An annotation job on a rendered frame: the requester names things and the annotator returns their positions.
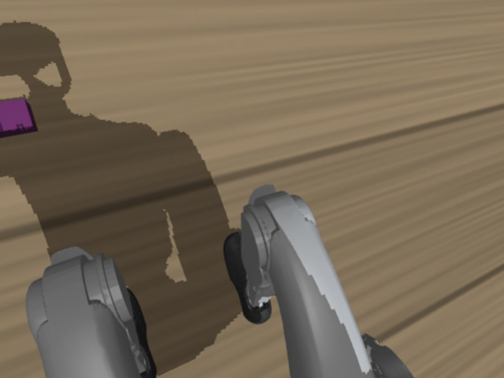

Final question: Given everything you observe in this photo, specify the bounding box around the right robot foot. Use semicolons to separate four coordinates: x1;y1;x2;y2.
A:
224;232;272;324

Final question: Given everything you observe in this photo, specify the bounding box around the small box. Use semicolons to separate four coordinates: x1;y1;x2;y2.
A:
0;98;38;138

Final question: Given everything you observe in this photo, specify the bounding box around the right robot hand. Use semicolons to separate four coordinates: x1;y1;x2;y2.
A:
361;333;414;378

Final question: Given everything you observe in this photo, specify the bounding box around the left robot foot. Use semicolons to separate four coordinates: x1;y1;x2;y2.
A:
127;288;157;378

